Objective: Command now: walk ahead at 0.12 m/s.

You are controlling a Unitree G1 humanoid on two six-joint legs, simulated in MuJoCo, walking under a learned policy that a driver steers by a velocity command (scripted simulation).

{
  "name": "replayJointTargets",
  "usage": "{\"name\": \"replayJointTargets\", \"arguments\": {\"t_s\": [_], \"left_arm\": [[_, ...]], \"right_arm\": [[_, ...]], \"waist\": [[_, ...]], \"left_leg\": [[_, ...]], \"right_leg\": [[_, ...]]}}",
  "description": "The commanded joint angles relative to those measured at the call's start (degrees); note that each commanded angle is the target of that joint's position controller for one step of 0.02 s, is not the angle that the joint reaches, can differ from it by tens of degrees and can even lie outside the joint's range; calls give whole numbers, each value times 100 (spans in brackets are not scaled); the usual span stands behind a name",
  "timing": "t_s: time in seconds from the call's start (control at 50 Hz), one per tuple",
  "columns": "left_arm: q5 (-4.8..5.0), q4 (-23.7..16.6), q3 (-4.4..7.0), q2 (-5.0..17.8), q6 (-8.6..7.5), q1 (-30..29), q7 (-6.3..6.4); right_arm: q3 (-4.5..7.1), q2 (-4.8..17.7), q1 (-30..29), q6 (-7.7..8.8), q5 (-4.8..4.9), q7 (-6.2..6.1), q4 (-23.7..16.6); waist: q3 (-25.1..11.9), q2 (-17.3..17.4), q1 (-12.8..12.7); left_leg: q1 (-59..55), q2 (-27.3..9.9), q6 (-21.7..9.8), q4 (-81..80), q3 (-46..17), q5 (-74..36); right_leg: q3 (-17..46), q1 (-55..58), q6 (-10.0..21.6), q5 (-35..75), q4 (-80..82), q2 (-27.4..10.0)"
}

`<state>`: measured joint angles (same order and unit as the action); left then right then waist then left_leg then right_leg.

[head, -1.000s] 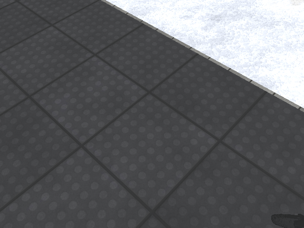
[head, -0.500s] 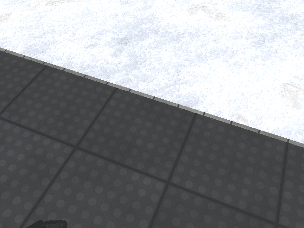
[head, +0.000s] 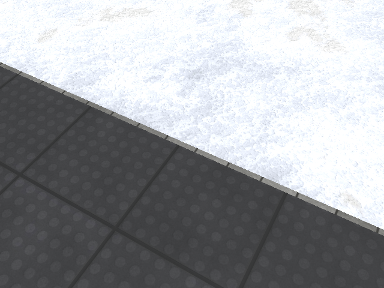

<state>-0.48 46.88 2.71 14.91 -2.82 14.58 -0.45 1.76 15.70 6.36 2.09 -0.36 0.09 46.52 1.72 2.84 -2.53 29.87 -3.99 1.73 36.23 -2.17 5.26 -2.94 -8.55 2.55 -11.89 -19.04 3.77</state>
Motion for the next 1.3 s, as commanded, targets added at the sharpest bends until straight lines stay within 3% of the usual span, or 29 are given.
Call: {"name": "replayJointTargets", "arguments": {"t_s": [0.02,0.06,0.08,0.12,0.18,0.26,0.36,0.38,0.42,0.44,0.48,0.52,0.56,0.62,0.68,0.78,0.8,0.82,0.84,0.86,0.9,0.96,1.12,1.18,1.2,1.22,1.24,1.26,1.3], "left_arm": [[81,-207,172,837,-10,-340,40],[15,-81,75,557,-15,-12,55],[-106,40,46,434,-46,687,52],[3,-25,30,504,49,300,134],[131,-226,122,689,144,-235,127],[131,-87,177,581,-5,-148,84],[47,289,184,356,-99,311,51],[67,378,224,449,-94,671,82],[16,401,428,1379,-60,1319,183],[-104,378,444,1418,-109,1120,199],[-3,181,255,752,-218,344,231],[-11,94,218,656,-227,31,251],[-73,133,250,770,-178,48,299],[-24,182,280,853,-47,100,397],[82,212,361,1075,26,148,399],[225,131,414,1046,85,-86,351],[-24,25,319,797,55,111,290],[-141,-262,166,451,2,357,219],[38,-197,265,844,-31,137,140],[179,-306,278,899,-12,-186,135],[9,-264,329,917,114,-357,314],[-31,-315,284,714,211,-184,344],[42,-575,239,672,167,-616,234],[66,-522,287,683,75,-245,150],[7,-501,376,977,72,-34,160],[-124,-565,501,1559,146,-151,210],[-296,-667,482,1435,157,-267,189],[-281,-870,383,1096,141,-620,226],[-78,-1000,292,758,156,-1086,277]], "right_arm": [[167,552,250,37,-43,13,-220],[259,880,405,54,-117,-34,-164],[303,1147,285,9,-108,-83,-224],[303,830,553,-142,120,-61,-87],[349,1031,829,-80,23,-74,-7],[358,920,242,97,121,-116,-129],[372,813,229,-54,244,-84,10],[313,612,145,-52,225,-74,-18],[132,-98,-133,80,178,-40,-354],[246,403,-207,158,248,-83,-438],[378,676,220,140,219,-83,-181],[408,548,282,65,107,-98,-130],[350,235,286,10,97,-25,-237],[251,-28,-232,-79,126,94,-544],[289,117,-416,-165,114,221,-782],[612,793,745,-202,79,208,-642],[762,1386,1176,-231,44,41,-676],[741,1719,903,-218,-38,16,-870],[623,1280,898,-215,-10,54,-942],[546,1022,454,-172,36,53,-1003],[477,753,-59,-185,135,-4,-1036],[543,969,-151,-224,-21,-71,-1099],[577,1033,-70,-374,79,-182,-1182],[540,967,-137,-456,154,-210,-1244],[483,777,42,-470,166,-227,-1243],[422,456,340,-444,164,-206,-1326],[545,873,225,-343,115,-182,-1415],[673,1211,309,-335,133,-164,-1288],[692,1066,630,-476,136,-198,-1015]], "waist": [[-587,-727,364],[-716,-254,335],[-1020,371,-106],[-923,769,287],[-346,1013,527],[-383,615,217],[-466,308,-122],[-488,177,-303],[-305,-1782,-476],[55,-1664,-410],[313,-1208,-1],[230,-953,98],[-10,-1025,178],[-9,-953,19],[-157,-972,-11],[-801,-484,659],[-1334,581,742],[-2106,1399,346],[-2337,593,648],[-1671,399,530],[-878,-94,273],[-768,326,84],[-868,544,285],[-834,569,33],[-885,215,23],[-819,-1410,370],[-736,-2015,239],[-637,-1434,330],[-436,-1040,484]], "left_leg": [[-1164,119,-196,-628,66,-276],[-2113,-262,-441,-1269,-334,-2457],[-2816,-779,-857,-953,-807,-2835],[-2762,-979,-1411,-1480,-1614,695],[-2201,-1521,-1614,-2561,-2821,3463],[-1628,-1188,-1227,-2747,-1871,2505],[-565,-449,-1031,-2233,-901,2154],[-135,-279,-863,-1838,-850,2365],[1726,695,-296,961,145,2392],[2024,355,-366,1883,-357,2413],[2070,162,-364,2271,-586,1655],[1713,118,-213,2204,-478,1039],[1214,142,-48,1909,-59,546],[491,144,-28,863,366,-85],[37,220,-155,266,514,-42],[-1863,740,-816,-1082,695,-562],[-3412,-431,-1336,-967,-881,-3042],[-4457,-1929,-2829,-1199,-3470,-3534],[-4040,-1748,-2736,-1494,-3157,-2556],[-3477,-1435,-2369,-1547,-2482,-1887],[-2157,-854,-1722,-1749,-1767,-842],[-1221,-573,-1763,-1917,-1573,-862],[-1163,-331,-1404,-1768,-2204,615],[-1082,-106,-1098,-1335,-2353,493],[-626,189,-787,-823,-2090,1039],[443,1110,-385,545,-942,2448],[857,1097,-153,1880,-578,3056],[743,865,-74,2698,-751,2666],[742,788,125,3380,-544,2015]], "right_leg": [[733,-110,790,2745,-88,-1524],[608,-311,290,1496,-659,-1010],[380,-788,22,-141,-929,-567],[16,-1509,-171,-1439,-1515,-249],[325,-2240,1,-1935,-2777,-409],[363,-1879,163,-1547,-2691,-678],[-170,240,0,33,-811,-209],[39,761,36,-161,-642,-416],[2969,1506,767,-2611,924,-2498],[3656,929,1229,-3088,1149,-2942],[2426,880,803,-1428,1006,-2384],[1243,788,486,1039,830,-2063],[370,568,454,2860,555,-1901],[-367,198,435,3072,460,-1653],[-440,406,493,3221,186,-1857],[-744,277,34,3807,-2213,-1536],[-808,-1169,-415,1220,-3977,-1161],[-111,-2755,-725,-3024,-5835,-19],[850,-2871,-648,-2711,-6160,-326],[822,-3083,-541,-2267,-6019,-515],[788,-2827,-544,-1584,-4907,-797],[650,-2076,-618,-1236,-4048,-576],[762,-1462,-656,-670,-2279,-267],[628,-613,-450,-37,-761,-221],[1065,34,-212,149,-276,-853],[2474,516,493,804,13,-2226],[3451,37,1256,1040,304,-2879],[2989,-150,1225,1025,247,-2656],[1876,-238,748,969,77,-1986]]}}
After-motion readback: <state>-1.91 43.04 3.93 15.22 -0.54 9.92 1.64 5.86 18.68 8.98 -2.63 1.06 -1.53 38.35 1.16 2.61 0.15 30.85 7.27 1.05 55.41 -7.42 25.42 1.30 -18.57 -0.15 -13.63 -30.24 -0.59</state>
